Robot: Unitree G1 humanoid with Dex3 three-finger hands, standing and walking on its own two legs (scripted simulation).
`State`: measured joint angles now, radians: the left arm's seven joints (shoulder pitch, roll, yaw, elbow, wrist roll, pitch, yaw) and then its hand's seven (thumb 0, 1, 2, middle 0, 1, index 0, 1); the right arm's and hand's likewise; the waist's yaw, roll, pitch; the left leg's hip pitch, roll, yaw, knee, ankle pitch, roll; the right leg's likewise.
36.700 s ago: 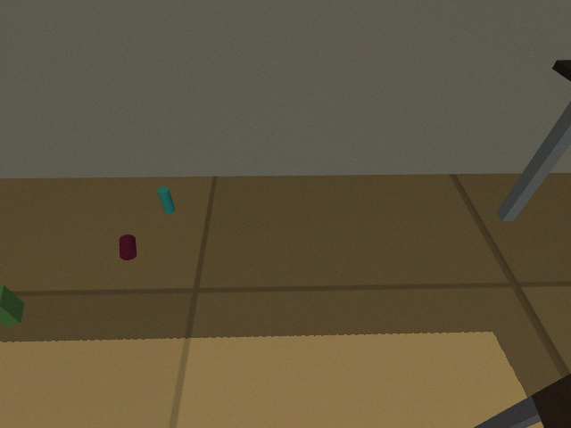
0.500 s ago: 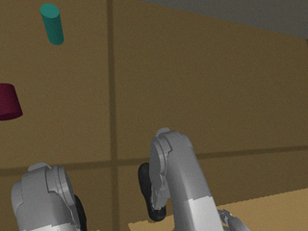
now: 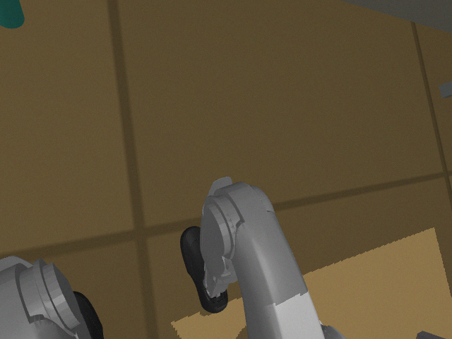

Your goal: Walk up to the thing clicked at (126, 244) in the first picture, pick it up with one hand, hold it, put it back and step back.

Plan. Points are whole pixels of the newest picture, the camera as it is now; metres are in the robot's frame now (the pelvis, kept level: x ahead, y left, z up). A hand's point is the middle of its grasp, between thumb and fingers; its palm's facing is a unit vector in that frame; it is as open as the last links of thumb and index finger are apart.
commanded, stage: rest palm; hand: left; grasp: from above
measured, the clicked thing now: out of the picture +0.50 +0.31 -0.27
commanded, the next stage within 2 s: close in 0.88 s
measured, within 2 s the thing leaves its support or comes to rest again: neither
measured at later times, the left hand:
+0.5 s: hand out of the picture +0.49 +0.31 -0.22, palm faces -0.42 -0.14 -0.90, open 14.4 cm
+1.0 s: hand out of the picture +0.50 +0.30 -0.24, palm faces -0.42 -0.14 -0.90, open 14.4 cm
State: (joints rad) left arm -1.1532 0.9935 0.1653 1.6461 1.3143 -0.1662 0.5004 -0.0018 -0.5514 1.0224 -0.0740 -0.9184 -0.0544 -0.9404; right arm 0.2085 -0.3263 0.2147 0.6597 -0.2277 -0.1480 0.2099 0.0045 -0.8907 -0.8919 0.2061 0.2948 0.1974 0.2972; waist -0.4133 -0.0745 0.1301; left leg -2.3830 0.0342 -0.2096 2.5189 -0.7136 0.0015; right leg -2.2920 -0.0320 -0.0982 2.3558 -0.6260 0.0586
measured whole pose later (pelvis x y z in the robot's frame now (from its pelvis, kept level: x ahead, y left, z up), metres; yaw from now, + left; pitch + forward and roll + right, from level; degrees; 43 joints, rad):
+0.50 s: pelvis +0.00 +0.00 +0.00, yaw -2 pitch +30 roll -14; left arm -1.16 1.03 0.14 1.72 1.33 -0.19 0.53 0.00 -0.55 1.03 -0.08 -0.92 -0.05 -0.94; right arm 0.17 -0.36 0.25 0.64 -0.25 -0.18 0.24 0.00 -0.89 -0.89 0.20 0.29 0.20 0.30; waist -0.43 -0.10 0.15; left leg -2.37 0.04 -0.24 2.54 -0.72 0.01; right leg -2.26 -0.02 -0.12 2.35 -0.62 0.07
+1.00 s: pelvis +0.00 +0.00 +0.00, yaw -3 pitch +29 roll -15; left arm -1.17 1.07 0.14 1.74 1.30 -0.17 0.56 0.00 -0.55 1.03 -0.08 -0.94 -0.06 -0.97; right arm 0.16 -0.36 0.31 0.62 -0.26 -0.22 0.26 0.00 -0.90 -0.90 0.20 0.29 0.20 0.30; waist -0.46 -0.12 0.20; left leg -2.36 0.04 -0.25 2.54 -0.72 0.01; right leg -2.25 -0.01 -0.13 2.34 -0.61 0.07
